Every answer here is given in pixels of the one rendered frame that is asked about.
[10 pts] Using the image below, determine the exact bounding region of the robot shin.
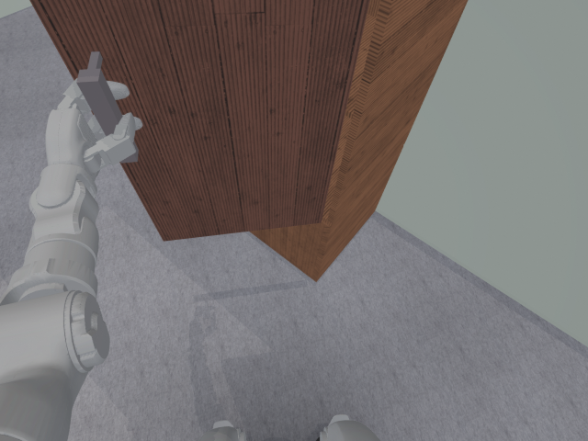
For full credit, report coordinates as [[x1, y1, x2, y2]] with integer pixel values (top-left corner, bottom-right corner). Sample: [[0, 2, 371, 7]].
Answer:
[[328, 414, 349, 426], [213, 420, 233, 429]]

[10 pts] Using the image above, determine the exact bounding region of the right robot shin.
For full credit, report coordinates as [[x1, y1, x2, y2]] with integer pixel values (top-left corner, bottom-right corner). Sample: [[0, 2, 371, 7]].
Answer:
[[328, 414, 349, 426]]

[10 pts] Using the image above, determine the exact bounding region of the left robot forearm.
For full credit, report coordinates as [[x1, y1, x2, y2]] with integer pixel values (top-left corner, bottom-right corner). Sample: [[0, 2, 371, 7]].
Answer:
[[0, 164, 99, 306]]

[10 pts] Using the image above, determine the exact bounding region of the left robot shin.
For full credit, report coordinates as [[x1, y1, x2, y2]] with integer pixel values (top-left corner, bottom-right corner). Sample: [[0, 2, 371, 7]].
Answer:
[[213, 420, 233, 429]]

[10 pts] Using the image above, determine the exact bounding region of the robot left hand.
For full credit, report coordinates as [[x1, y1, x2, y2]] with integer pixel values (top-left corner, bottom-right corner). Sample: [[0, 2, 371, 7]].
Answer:
[[45, 78, 142, 181]]

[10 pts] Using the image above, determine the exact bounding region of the robot left upper arm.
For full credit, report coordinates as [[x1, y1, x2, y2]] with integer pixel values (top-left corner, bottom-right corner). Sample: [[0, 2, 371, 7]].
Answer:
[[0, 290, 110, 441]]

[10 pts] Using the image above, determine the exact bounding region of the handle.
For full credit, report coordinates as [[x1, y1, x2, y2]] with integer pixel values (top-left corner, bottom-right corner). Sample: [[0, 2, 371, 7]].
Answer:
[[76, 51, 139, 163]]

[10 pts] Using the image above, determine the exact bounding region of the cupboard door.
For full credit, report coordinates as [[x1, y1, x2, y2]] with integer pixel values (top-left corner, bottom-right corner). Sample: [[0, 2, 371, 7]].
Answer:
[[29, 0, 370, 241]]

